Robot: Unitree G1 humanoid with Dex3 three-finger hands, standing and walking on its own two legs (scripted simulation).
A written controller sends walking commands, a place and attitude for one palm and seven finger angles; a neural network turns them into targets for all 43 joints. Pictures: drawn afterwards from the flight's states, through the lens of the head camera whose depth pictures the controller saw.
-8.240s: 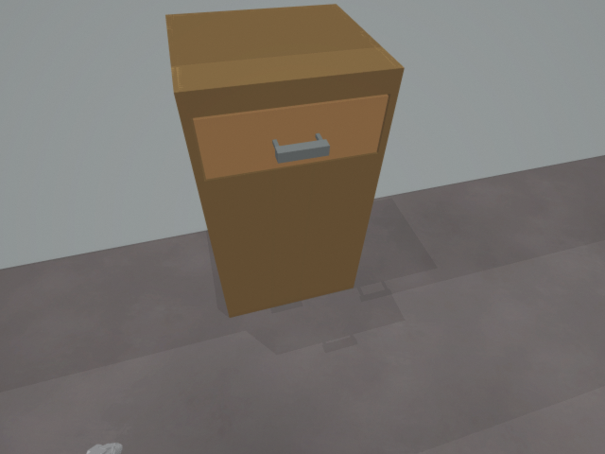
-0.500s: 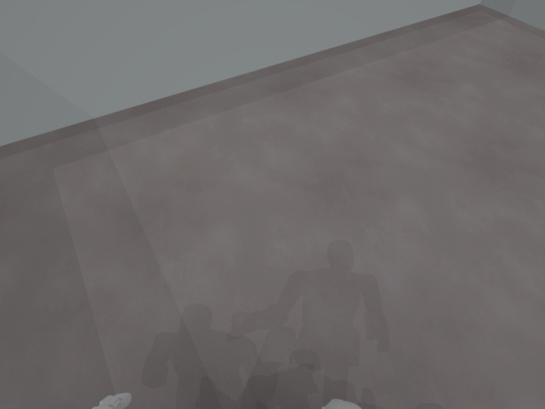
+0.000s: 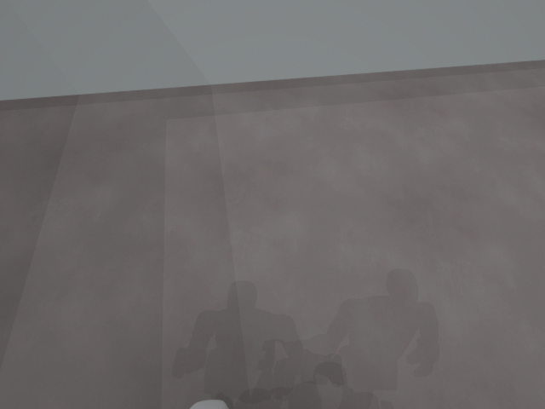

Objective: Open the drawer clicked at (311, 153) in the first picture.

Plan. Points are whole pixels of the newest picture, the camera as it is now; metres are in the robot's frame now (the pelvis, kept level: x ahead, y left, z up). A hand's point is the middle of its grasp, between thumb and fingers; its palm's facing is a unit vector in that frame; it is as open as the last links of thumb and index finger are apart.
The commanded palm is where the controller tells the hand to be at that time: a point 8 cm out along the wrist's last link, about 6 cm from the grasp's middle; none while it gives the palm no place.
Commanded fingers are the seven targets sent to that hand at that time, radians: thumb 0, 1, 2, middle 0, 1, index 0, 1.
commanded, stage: turn to face it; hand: left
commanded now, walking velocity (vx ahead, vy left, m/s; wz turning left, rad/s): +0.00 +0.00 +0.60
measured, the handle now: out of the picture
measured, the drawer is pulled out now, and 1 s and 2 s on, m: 0.00 0.00 0.00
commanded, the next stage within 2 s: none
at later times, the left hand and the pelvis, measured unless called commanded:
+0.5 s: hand out of the picture +0.07 +0.23 -0.14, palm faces +0.26 -0.93 -0.27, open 7.4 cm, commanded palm none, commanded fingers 0.00 0.90 0.90 -0.20 -0.30 -0.20 -0.30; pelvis -0.01 +0.00 +0.01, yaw +15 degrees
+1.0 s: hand out of the picture -0.12 +0.17 -0.17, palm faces +0.59 -0.77 -0.25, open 7.4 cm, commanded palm none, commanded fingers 0.00 0.90 0.90 -0.20 -0.30 -0.20 -0.30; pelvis -0.03 -0.01 +0.00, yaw +36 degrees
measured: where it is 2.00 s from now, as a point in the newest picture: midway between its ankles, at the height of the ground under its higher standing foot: outside the picture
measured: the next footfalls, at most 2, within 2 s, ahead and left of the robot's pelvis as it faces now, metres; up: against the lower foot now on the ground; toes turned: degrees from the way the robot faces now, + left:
left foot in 0.04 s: +0.04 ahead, +0.12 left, +0.00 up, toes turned +7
right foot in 0.54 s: +0.06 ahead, -0.11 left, +0.00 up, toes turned +16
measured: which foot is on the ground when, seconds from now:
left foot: up 0.00-0.02, down 0.04-0.54, up 0.56-1.00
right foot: down 0.00-0.04, up 0.06-0.52, down 0.54-1.00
